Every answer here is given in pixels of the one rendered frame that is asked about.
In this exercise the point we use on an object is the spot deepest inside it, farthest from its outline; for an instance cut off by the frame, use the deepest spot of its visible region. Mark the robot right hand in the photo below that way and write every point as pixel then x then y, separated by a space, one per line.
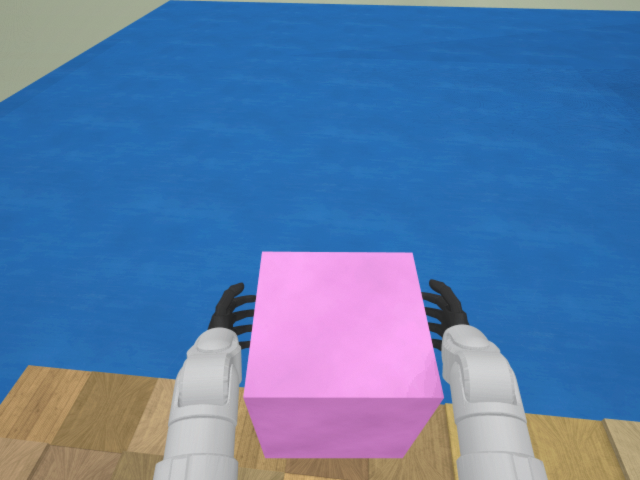
pixel 451 313

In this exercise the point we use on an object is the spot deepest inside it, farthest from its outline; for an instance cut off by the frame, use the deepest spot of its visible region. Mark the left robot forearm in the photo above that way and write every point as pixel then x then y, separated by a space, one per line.
pixel 204 411

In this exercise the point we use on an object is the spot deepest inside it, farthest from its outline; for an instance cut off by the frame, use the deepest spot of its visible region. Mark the robot left hand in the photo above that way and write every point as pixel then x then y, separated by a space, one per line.
pixel 223 316

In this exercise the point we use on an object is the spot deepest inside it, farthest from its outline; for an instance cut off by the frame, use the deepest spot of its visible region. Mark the right robot forearm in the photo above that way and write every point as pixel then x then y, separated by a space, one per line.
pixel 492 428

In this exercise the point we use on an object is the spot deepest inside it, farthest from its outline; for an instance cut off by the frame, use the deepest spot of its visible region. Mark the carton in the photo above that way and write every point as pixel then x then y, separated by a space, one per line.
pixel 341 362

